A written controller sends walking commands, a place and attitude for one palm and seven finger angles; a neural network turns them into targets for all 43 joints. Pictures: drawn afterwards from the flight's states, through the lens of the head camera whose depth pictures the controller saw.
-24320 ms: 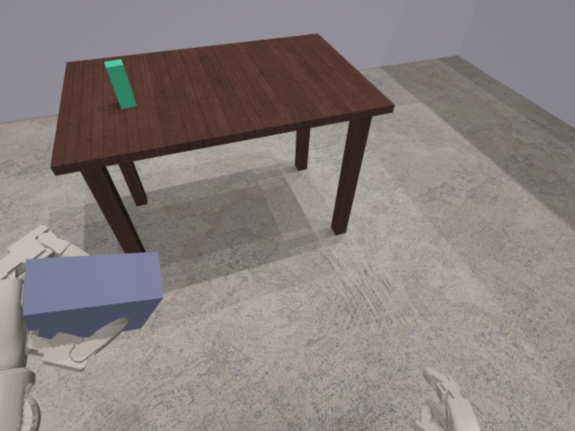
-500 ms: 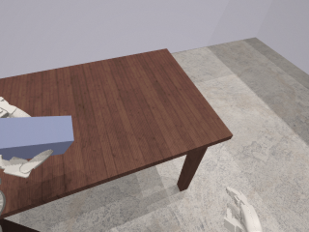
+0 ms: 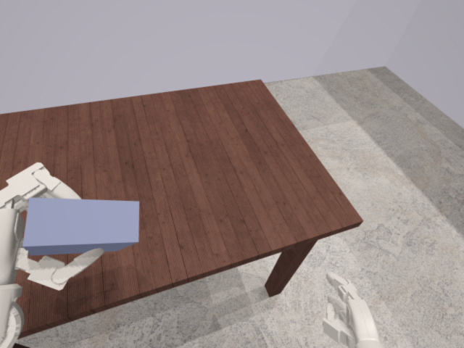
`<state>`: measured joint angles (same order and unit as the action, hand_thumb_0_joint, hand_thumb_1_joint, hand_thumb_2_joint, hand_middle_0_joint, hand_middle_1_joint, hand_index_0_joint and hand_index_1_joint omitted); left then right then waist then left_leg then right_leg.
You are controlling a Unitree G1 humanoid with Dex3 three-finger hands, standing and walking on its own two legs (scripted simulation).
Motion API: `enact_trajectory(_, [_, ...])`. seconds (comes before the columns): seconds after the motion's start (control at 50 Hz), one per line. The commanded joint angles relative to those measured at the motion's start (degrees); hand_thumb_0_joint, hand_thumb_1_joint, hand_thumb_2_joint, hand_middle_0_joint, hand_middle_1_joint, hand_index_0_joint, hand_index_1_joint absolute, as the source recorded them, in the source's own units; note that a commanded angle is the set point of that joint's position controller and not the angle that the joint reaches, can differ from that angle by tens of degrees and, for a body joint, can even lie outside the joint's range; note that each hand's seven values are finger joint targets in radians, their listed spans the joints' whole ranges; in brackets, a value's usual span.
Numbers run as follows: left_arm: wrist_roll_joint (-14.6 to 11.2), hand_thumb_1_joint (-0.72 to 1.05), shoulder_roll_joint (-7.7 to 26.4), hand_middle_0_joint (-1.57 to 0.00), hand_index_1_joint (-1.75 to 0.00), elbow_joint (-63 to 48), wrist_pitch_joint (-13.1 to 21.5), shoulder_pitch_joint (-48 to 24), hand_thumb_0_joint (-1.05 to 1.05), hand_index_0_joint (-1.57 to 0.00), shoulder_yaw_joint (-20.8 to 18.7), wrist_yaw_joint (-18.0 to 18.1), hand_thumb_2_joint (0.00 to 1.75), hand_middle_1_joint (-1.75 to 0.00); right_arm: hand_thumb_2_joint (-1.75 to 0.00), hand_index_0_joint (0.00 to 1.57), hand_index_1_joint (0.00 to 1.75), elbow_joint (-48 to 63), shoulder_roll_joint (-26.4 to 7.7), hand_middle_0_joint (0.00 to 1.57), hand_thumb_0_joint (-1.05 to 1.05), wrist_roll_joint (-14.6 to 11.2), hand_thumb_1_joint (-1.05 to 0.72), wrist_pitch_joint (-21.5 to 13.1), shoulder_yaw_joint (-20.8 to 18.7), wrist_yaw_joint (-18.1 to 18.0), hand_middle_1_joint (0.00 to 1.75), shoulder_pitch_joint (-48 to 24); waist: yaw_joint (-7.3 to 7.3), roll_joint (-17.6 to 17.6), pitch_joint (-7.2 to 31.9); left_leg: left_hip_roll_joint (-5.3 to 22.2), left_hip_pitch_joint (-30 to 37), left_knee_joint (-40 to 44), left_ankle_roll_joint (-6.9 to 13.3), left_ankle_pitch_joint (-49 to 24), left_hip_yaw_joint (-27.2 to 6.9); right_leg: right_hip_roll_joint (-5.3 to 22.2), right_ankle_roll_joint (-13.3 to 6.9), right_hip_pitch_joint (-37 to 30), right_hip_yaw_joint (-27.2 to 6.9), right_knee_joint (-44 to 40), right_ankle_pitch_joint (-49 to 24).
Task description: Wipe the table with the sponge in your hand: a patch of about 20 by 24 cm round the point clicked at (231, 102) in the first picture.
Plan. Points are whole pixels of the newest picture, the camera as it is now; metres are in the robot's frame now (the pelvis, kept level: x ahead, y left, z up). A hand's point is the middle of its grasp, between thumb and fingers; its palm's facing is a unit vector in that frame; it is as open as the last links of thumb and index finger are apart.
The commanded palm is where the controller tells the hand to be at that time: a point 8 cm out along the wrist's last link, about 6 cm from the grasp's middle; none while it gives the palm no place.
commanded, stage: come to a stop and stand still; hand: left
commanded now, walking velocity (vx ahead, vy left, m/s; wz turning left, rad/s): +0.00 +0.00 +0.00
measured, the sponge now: (97, 229) +0.23 +0.21 +0.13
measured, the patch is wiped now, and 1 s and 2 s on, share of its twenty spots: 0.00 0.00 0.00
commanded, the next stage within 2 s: look again from close up in 0.14 s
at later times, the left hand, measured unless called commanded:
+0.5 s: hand (54, 251) +0.19 +0.24 +0.15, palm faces +0.37 -0.84 -0.40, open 9.4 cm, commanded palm +0.14 +0.27 +0.17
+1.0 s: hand (79, 245) +0.20 +0.22 +0.15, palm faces +0.35 -0.86 -0.38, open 9.4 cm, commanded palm +0.15 +0.25 +0.17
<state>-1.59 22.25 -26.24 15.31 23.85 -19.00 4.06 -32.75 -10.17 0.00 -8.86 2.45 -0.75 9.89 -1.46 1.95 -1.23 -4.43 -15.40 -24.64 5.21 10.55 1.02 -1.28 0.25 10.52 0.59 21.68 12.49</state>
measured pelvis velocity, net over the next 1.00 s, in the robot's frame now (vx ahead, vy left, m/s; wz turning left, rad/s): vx -0.01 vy -0.03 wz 0.01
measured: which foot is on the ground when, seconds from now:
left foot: down 0.00-1.00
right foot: down 0.00-1.00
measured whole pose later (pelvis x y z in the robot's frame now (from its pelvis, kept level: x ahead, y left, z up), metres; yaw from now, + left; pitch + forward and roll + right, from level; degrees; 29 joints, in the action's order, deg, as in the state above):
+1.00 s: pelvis -0.01 -0.03 +0.00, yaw +1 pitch +0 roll -2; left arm -2.3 20.7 -23.7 11.0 25.3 -17.8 5.4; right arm -33.6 -12.4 -0.6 -6.4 1.6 -2.8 11.2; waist -1.4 0.1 -0.8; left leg -2.4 -14.6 -23.7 3.3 9.4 -0.4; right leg -3.4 -2.1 8.9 1.8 19.3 10.7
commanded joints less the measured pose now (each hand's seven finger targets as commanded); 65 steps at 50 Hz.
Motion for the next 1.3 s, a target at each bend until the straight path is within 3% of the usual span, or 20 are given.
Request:
enact_trajectory(0.0, [-1.8, 0.1, 10.4, -1.2, -1.6, -11.9, 2.2, -4.4, 0.0, -1.2, -8.9, 1.2, 1.3, -1.6, -0.9, 0.2, 0.3, 8.7, -8.3, 0.2, 0.0, -0.2, -0.9, -1.2, -3.5, -1.5, 0.3, -2.4, 0.33, -6.1, 11.5, 10.6, 8.6, 3.5, -8.2, -24.8, -9.2, 2.9, -1.6, -2.6, -1.2, -0.2, -9.6])
enact_trajectory(0.16, [-1.5, 0.1, 10.5, -1.2, -1.6, -17.6, 1.9, -3.9, 0.0, -1.2, -8.3, 1.8, 1.3, -1.6, -0.9, 0.2, 0.3, 9.3, -8.4, 0.2, 0.0, -0.2, -0.9, -1.5, -3.4, -1.6, 0.3, -3.7, 0.14, -10.8, 12.5, 10.5, 9.4, 4.2, -8.5, -21.0, -9.1, 2.7, -1.7, -3.0, -1.2, -0.2, -7.0])
enact_trajectory(0.18, [-1.8, 0.1, 8.5, -1.2, -1.6, -15.9, 1.9, -3.1, 0.0, -1.2, -6.5, 1.6, 1.3, -1.6, -0.9, 0.2, 0.3, 9.1, -8.6, 0.2, 0.0, 0.1, -0.9, -1.2, -3.1, -1.5, 0.3, -3.2, 0.09, -9.6, 11.6, 10.8, 7.8, 5.1, -8.0, -17.9, -9.3, 2.5, -1.6, -3.0, -0.8, -0.7, -5.5])
enact_trajectory(0.32, [-1.3, 0.1, 8.4, -1.2, -1.6, -9.1, 1.3, -3.5, 0.0, -1.2, -7.2, 2.1, 1.3, -1.6, -0.9, 0.2, 0.3, 8.7, -9.0, 0.2, 0.0, -0.3, -0.9, -0.5, -3.6, -2.4, 0.3, -2.8, 0.23, -6.4, 7.2, 10.5, 0.3, 9.7, -6.2, 4.3, -10.4, 2.9, -1.3, -4.1, -2.5, -2.9, -2.0])
enact_trajectory(0.42, [-0.8, 0.1, 7.6, -1.2, -1.6, -8.8, 1.4, -5.6, 0.0, -1.2, -5.6, 2.1, 1.3, -1.6, -0.9, 0.2, 0.3, 8.7, -9.2, 0.2, 0.0, -0.4, -0.9, -0.8, -3.5, -2.6, 0.3, -3.5, 0.32, -4.9, 6.1, 9.4, -0.4, 9.8, -4.6, 8.9, -10.5, 3.2, -1.3, -3.0, -3.3, -4.5, 0.0])
enact_trajectory(0.46, [-0.5, 0.1, 9.4, -1.2, -1.6, -10.9, 1.3, -6.7, 0.0, -1.2, -6.8, 2.5, 1.3, -1.6, -0.9, 0.2, 0.3, 8.7, -9.0, 0.2, 0.0, -0.7, -0.9, -1.3, -3.6, -2.7, 0.3, -4.6, 0.45, -6.1, 6.7, 8.9, 0.7, 8.9, -4.4, 7.8, -10.1, 3.6, -1.4, -2.9, -3.8, -4.9, 0.3])
enact_trajectory(0.52, [-0.4, 0.1, 7.8, -1.2, -1.6, -11.4, 1.7, -6.5, 0.0, -1.2, -5.2, 2.5, 1.3, -1.6, -0.9, 0.2, 0.3, 8.4, -9.4, 0.2, 0.0, -0.3, -0.9, -1.6, -3.4, -2.5, 0.3, -4.1, 0.28, -6.0, 6.5, 8.7, 0.4, 8.6, -3.6, 9.9, -10.3, 3.5, -1.5, -2.2, -3.9, -5.4, 1.9])
enact_trajectory(0.56, [-0.2, 0.1, 10.5, -1.2, -1.6, -13.2, 1.6, -6.5, 0.0, -1.2, -7.6, 2.9, 1.3, -1.6, -0.9, 0.2, 0.3, 8.2, -9.2, 0.2, 0.0, -0.5, -0.9, -2.0, -3.6, -2.6, 0.3, -4.7, 0.39, -7.9, 7.3, 8.4, 1.1, 7.9, -3.8, 7.9, -10.0, 3.8, -1.7, -2.8, -4.3, -5.3, 0.9])
enact_trajectory(0.82, [-1.8, 0.1, 7.8, -1.2, -1.6, -8.9, 0.4, -2.9, 0.0, -1.2, -5.9, 2.4, 1.3, -1.6, -0.9, 0.2, 0.3, 7.7, -9.4, 0.2, 0.0, -0.4, -0.9, -0.9, -3.6, -2.7, 0.3, -3.7, 0.3, -3.3, 8.3, 7.9, 5.0, 4.0, -3.4, -4.3, -8.3, 4.6, -1.8, -1.3, -5.1, -6.1, -5.9])
enact_trajectory(0.86, [-1.6, 0.1, 9.1, -1.2, -1.6, -11.9, 0.1, -4.8, 0.0, -1.2, -6.3, 2.5, 1.3, -1.6, -0.9, 0.2, 0.3, 7.9, -9.2, 0.2, 0.0, -0.8, -0.9, -1.2, -3.7, -2.8, 0.3, -4.9, 0.49, -5.7, 8.9, 7.9, 6.7, 3.9, -3.6, -6.2, -8.0, 4.7, -1.8, -1.3, -5.3, -5.5, -7.5])
enact_trajectory(1.04, [-2.0, 0.1, 9.3, -1.2, -1.6, -13.6, -0.2, -3.6, 0.0, -1.2, -6.5, 2.5, 1.3, -1.6, -0.9, 0.2, 0.3, 8.5, -8.9, 0.2, 0.0, -0.6, -0.9, -0.7, -3.6, -2.9, 0.3, -4.0, 0.29, -6.6, 9.2, 8.2, 6.2, 4.2, -3.9, -9.2, -8.5, 4.5, -1.8, -3.5, -4.7, -4.9, -9.7])
enact_trajectory(1.06, [1.3, 0.1, 55.3, -1.2, -1.6, -35.7, 8.8, -60.4, 0.0, -1.2, -23.8, 2.8, 1.3, -1.6, -0.9, 0.2, 0.3, 14.8, -13.6, 0.2, 0.0, -6.5, -0.9, 1.0, 5.6, -6.7, 0.3, 5.9, 4.84, -22.4, 5.4, 7.7, -13.1, 4.6, -0.4, 6.0, -9.2, -0.9, 2.4, -13.1, -3.8, 3.3, -1.1])
enact_trajectory(1.08, [2.6, 0.1, 26.5, -1.2, -1.6, -8.2, 5.4, -38.2, 0.0, -1.2, -23.2, 2.2, 1.3, -1.6, -0.9, 0.2, 0.3, 10.1, -5.8, 0.2, 0.0, -3.7, -0.9, -1.9, -1.3, -5.9, 0.3, 2.2, 1.02, -8.4, 4.7, 11.8, -7.7, 3.9, -0.9, 11.7, -11.4, 3.8, -0.1, -0.1, -2.3, 3.0, 9.2])
enact_trajectory(1.1, [0.9, 0.1, 23.6, -1.2, -1.6, -5.3, 3.6, -28.6, 0.0, -1.2, -18.6, 2.5, 1.3, -1.6, -0.9, 0.2, 0.3, 7.6, -8.3, 0.2, 0.0, -1.1, -0.9, -2.0, -0.4, -3.6, 0.3, -2.1, 0.74, -1.8, 2.8, 8.9, -2.7, 5.9, -2.3, 7.8, -11.0, 4.0, -1.3, 4.0, -2.2, -2.2, 11.8])
enact_trajectory(1.12, [0.1, 0.1, 22.2, -1.2, -1.6, 0.1, 2.5, -22.8, 0.0, -1.2, -16.8, 2.5, 1.3, -1.6, -0.9, 0.2, 0.3, 8.1, -11.7, 0.2, 0.0, -0.9, -0.9, -1.7, -1.9, -3.0, 0.3, -2.1, -0.35, 0.2, 3.6, 7.9, 2.6, 2.7, -3.0, 4.2, -10.0, 4.6, -2.8, 7.7, -4.7, -4.1, 8.8])
enact_trajectory(1.14, [-1.0, 0.1, 20.3, -1.2, -1.6, -0.2, 2.5, -17.6, 0.0, -1.2, -15.0, 1.5, 1.3, -1.6, -0.9, 0.2, 0.3, 8.8, -11.8, 0.2, 0.0, -0.3, -0.9, -2.0, -2.8, -2.4, 0.3, -0.7, -0.58, 0.0, 7.3, 7.7, 3.8, 0.6, -3.6, 1.6, -8.9, 5.7, -4.0, 6.3, -6.9, -3.6, 3.9])
enact_trajectory(1.16, [-1.7, 0.1, 15.6, -1.2, -1.6, 1.6, 1.8, -10.9, 0.0, -1.2, -11.9, 0.7, 1.3, -1.6, -0.9, 0.2, 0.3, 8.0, -11.5, 0.2, 0.0, -0.3, -0.9, -2.2, -2.9, -1.2, 0.3, -1.4, -0.35, -5.6, 10.7, 8.0, 7.4, -0.1, -4.0, -1.0, -8.2, 5.6, -4.4, 6.6, -6.6, -0.6, 1.5])
enact_trajectory(1.18, [-1.8, 0.1, 14.3, -1.2, -1.6, -2.1, 2.0, -5.2, 0.0, -1.2, -10.6, 0.3, 1.3, -1.6, -0.9, 0.2, 0.3, 8.8, -11.9, 0.2, 0.0, -0.2, -0.9, -1.7, -3.4, -0.5, 0.3, 1.9, -1.01, -7.3, 11.8, 8.7, 5.7, -0.2, -4.3, -3.1, -8.0, 6.4, -4.1, 4.3, -5.6, -0.5, -2.2])
enact_trajectory(1.24, [-2.5, 0.1, 8.3, -1.2, -1.6, -10.7, 1.7, 3.5, 0.0, -1.2, -5.7, 0.2, 1.3, -1.6, -0.9, 0.2, 0.3, 8.7, -11.2, 0.2, 0.0, -0.9, -0.9, -2.2, -3.7, 1.4, 0.3, 1.1, -1.34, -4.3, 11.6, 8.8, 6.3, -0.3, -3.1, -11.0, -7.0, 6.9, -3.1, 1.7, -4.6, 0.4, -11.8])
enact_trajectory(1.28, [-2.1, 0.1, 8.9, -1.2, -1.6, -11.3, 0.8, 4.6, 0.0, -1.2, -6.5, 0.9, 1.3, -1.6, -0.9, 0.2, 0.3, 8.0, -11.3, 0.2, 0.0, -1.0, -0.9, -1.9, -4.0, 1.4, 0.3, 0.9, -1.3, -2.4, 12.9, 9.8, 8.8, 0.1, -3.7, -19.7, -7.1, 5.9, -2.0, 0.9, -2.3, 2.3, -15.5])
